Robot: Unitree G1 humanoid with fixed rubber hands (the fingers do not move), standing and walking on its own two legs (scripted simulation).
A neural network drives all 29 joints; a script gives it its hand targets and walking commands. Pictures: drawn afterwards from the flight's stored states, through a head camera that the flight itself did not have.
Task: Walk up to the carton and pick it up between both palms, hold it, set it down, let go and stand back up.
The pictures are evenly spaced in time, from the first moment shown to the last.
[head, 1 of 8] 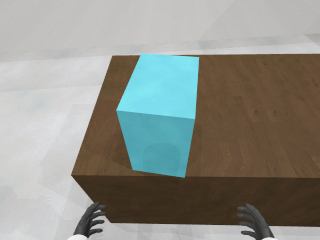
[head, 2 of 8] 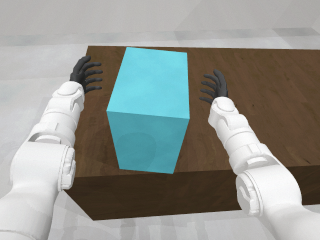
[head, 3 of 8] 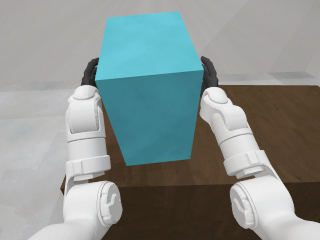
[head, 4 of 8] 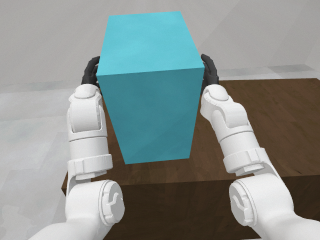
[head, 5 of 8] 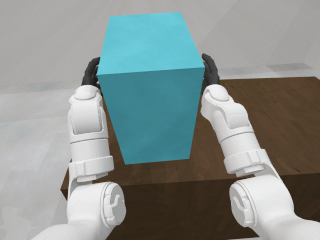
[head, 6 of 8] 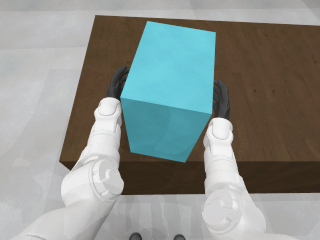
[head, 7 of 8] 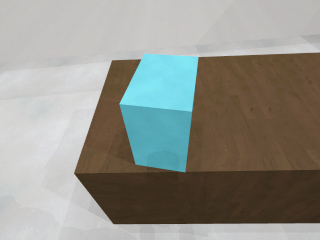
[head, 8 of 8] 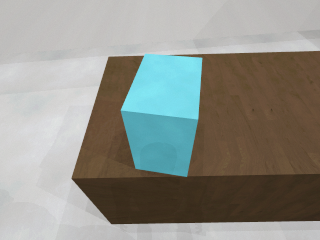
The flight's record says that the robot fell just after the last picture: no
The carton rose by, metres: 0.22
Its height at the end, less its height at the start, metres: +0.00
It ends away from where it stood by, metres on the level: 0.01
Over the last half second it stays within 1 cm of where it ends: yes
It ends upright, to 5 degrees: yes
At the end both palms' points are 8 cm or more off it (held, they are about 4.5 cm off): yes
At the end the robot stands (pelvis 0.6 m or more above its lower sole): yes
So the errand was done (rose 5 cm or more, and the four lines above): yes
